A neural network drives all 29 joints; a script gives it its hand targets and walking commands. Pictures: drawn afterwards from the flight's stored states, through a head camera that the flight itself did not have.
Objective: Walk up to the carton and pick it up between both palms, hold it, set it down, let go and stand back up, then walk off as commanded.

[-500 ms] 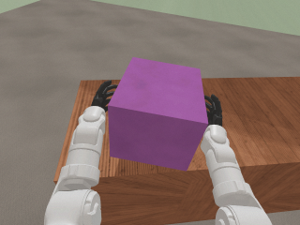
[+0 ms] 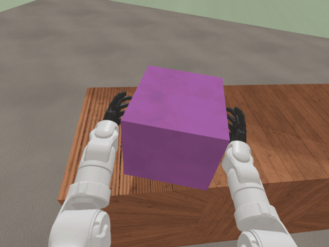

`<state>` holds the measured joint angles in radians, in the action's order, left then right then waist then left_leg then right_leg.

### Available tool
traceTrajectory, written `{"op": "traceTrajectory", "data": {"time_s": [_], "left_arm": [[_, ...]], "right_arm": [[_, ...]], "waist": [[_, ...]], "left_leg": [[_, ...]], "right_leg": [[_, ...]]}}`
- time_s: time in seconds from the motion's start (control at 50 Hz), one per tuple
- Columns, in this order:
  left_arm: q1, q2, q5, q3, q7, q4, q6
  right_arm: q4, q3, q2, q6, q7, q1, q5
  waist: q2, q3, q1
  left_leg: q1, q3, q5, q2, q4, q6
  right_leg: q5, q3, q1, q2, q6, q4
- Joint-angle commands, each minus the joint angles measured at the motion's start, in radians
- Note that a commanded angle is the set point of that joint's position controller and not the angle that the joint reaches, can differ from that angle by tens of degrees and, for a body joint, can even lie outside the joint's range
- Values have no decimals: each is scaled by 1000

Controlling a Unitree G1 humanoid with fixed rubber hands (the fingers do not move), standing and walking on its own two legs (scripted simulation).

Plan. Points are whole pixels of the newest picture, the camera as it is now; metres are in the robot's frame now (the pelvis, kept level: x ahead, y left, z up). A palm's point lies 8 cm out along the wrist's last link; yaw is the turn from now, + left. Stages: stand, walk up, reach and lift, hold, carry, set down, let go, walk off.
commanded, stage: set down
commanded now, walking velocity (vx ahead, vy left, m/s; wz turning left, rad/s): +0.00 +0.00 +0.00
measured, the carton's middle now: (175, 123) +0.42 -0.02 +0.07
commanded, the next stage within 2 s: none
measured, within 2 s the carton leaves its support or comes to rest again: rests again in 2.00 s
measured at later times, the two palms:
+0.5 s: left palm (118, 122) +0.41 +0.13 +0.09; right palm (235, 139) +0.37 -0.17 +0.08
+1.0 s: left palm (120, 126) +0.42 +0.13 +0.06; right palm (232, 146) +0.36 -0.17 +0.05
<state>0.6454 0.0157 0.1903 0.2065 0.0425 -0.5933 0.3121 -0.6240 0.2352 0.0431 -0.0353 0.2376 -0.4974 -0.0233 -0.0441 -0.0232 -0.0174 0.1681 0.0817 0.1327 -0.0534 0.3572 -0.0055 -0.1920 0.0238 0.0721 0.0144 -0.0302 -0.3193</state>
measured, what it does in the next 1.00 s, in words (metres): stands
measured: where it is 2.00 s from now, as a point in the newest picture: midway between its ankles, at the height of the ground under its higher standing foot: outside the picture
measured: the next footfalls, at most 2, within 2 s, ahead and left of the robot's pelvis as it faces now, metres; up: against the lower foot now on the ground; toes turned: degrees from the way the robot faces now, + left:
none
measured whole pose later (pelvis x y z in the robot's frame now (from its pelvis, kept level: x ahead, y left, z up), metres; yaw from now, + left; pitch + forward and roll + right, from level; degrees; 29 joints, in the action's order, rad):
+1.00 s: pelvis +0.03 +0.00 +0.00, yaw +0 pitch +1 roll +0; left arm 0.65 0.03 0.19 0.21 0.07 -0.79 0.10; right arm -0.62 0.31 0.11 0.06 0.24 -0.43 0.10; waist -0.04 -0.02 -0.03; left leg 0.21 0.08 0.16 -0.05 0.36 -0.01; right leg -0.21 0.02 0.11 0.02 -0.03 -0.30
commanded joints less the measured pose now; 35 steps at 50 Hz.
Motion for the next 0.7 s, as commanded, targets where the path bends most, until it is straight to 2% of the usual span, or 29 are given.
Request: {"op": "traceTrajectory", "data": {"time_s": [0.0, 0.06, 0.08, 0.1, 0.12, 0.14, 0.16, 0.18, 0.2, 0.22, 0.24, 0.26, 0.28, 0.32, 0.36, 0.38, 0.4, 0.42, 0.44, 0.46, 0.5, 0.54, 0.56, 0.58, 0.6, 0.62, 0.64, 0.66, 0.68], "left_arm": [[798, -614, -105, -423, 166, 58, -152], [792, -639, -120, -436, 162, 33, -164], [757, -647, -100, -410, 159, 37, -168], [766, -607, -81, -390, 167, 4, -167], [791, -602, -96, -409, 163, 45, -174], [757, -602, -77, -383, 170, -19, -165], [767, -610, -97, -399, 169, 31, -178], [748, -616, -76, -369, 175, -12, -183], [782, -609, -99, -394, 176, 7, -187], [781, -594, -99, -387, 180, -40, -185], [760, -609, -93, -392, 173, -17, -200], [779, -620, -99, -389, 176, -41, -201], [812, -589, -95, -385, 181, -41, -205], [796, -607, -92, -386, 174, -40, -221], [837, -598, -100, -399, 165, 6, -246], [804, -628, -105, -428, 155, 35, -246], [815, -631, -111, -437, 152, 59, -255], [781, -612, -88, -407, 159, 2, -250], [752, -585, -83, -382, 162, -29, -245], [761, -580, -58, -355, 166, -25, -236], [771, -572, -67, -354, 176, -45, -243], [787, -598, -75, -378, 177, -50, -240], [748, -609, -67, -377, 173, -48, -242], [804, -597, -89, -401, 178, -10, -255], [773, -560, -69, -355, 178, -76, -247], [759, -563, -69, -346, 181, -69, -254], [738, -537, -50, -324, 184, -69, -265], [756, -555, -63, -345, 185, -60, -268], [789, -549, -55, -335, 183, -31, -281]], "right_arm": [[297, -352, 584, 104, -145, -1007, 134], [323, -353, 601, 110, -143, -1029, 131], [313, -389, 590, 114, -142, -987, 139], [274, -357, 586, 101, -147, -984, 145], [270, -353, 591, 106, -146, -950, 154], [281, -350, 598, 111, -143, -974, 146], [256, -353, 600, 107, -147, -943, 151], [243, -330, 609, 101, -143, -944, 165], [215, -315, 610, 100, -144, -923, 173], [255, -312, 598, 102, -145, -958, 164], [263, -350, 619, 108, -150, -971, 174], [252, -313, 614, 106, -142, -951, 177], [235, -310, 618, 108, -146, -950, 173], [240, -323, 623, 118, -144, -960, 195], [263, -356, 619, 130, -150, -947, 181], [269, -365, 621, 139, -144, -944, 165], [251, -384, 618, 143, -150, -922, 153], [263, -372, 624, 147, -146, -901, 170], [210, -368, 628, 127, -143, -872, 172], [169, -362, 634, 125, -141, -833, 183], [182, -340, 631, 120, -145, -861, 189], [217, -310, 609, 132, -141, -893, 204], [246, -352, 617, 147, -136, -872, 198], [232, -342, 640, 152, -132, -853, 202], [230, -355, 617, 146, -136, -864, 195], [221, -343, 646, 141, -135, -847, 202], [212, -365, 676, 146, -135, -848, 189], [183, -334, 666, 141, -138, -812, 207], [186, -325, 665, 151, -136, -818, 214]], "waist": [[43, 615, -137], [14, 655, -142], [11, 648, -129], [27, 615, -128], [27, 629, -149], [20, 606, -124], [27, 629, -138], [9, 577, -137], [24, 606, -159], [3, 569, -161], [14, 595, -130], [-3, 582, -165], [27, 609, -160], [23, 651, -161], [48, 724, -140], [80, 752, -163], [76, 743, -139], [44, 727, -157], [14, 675, -139], [48, 666, -132], [30, 659, -131], [51, 700, -161], [45, 700, -136], [50, 736, -168], [26, 695, -134], [5, 684, -151], [9, 712, -109], [34, 681, -158], [63, 737, -143]], "left_leg": [[-251, -18, -76, 93, -47, 2], [-279, -36, -69, 78, -28, 12], [-279, -34, -122, 74, -22, 12], [-258, -21, -69, 86, -34, 11], [-258, -26, -90, 85, -35, 5], [-242, -14, -69, 87, -38, 10], [-257, -16, -78, 84, -39, 11], [-227, -11, -49, 85, -41, 12], [-241, -10, -59, 84, -42, 6], [-223, -22, -25, 84, -52, 12], [-239, -13, -53, 81, -47, 14], [-214, -19, -42, 86, -40, 11], [-223, -13, -33, 89, -48, 12], [-231, -20, -125, 83, -17, 1], [-264, -24, -177, 82, -5, -6], [-300, -30, -234, 82, 8, -19], [-299, -41, -301, 71, 25, -28], [-290, -35, -266, 73, 22, -16], [-249, -44, -243, 74, 20, -1], [-256, -29, -236, 75, 1, -2], [-220, -24, -184, 77, -11, 0], [-252, -30, -211, 72, 11, -11], [-255, -34, -265, 71, 21, -14], [-266, -29, -268, 77, 25, -18], [-214, -24, -235, 74, 17, -9], [-179, -29, -200, 77, 6, -2], [-167, -14, -184, 83, -9, 9], [-171, -16, -186, 85, -15, -3], [-205, -18, -229, 81, 6, -8]], "right_leg": [[308, -85, -65, -34, -54, 47], [278, -80, -11, -43, -46, 54], [333, -75, -40, -34, -51, 48], [308, -77, -40, -25, -53, 53], [345, -79, -68, -32, -62, 51], [317, -72, -62, -30, -64, 49], [330, -73, -66, -25, -57, 45], [314, -71, -55, -23, -54, 42], [333, -71, -72, -21, -49, 42], [297, -88, -21, -31, -66, 49], [305, -79, -43, -25, -53, 44], [317, -70, -48, -27, -59, 45], [321, -59, -45, -23, -67, 43], [418, -73, -63, -26, -58, 20], [440, -71, -67, -24, -54, 15], [505, -78, -49, -30, -53, 11], [536, -84, -44, -32, -54, 5], [522, -82, -41, -31, -59, 20], [537, -75, -56, -26, -63, 9], [552, -64, -93, -15, -63, 15], [507, -65, -86, -23, -68, 12], [506, -72, -47, -28, -60, 8], [555, -74, -62, -23, -61, 4], [580, -76, -68, -25, -63, 3], [576, -64, -106, -17, -71, 6], [612, -69, -123, -16, -73, -4], [644, -42, -164, -3, -76, -20], [644, -60, -157, -9, -76, -17], [652, -55, -132, -10, -72, -20]]}}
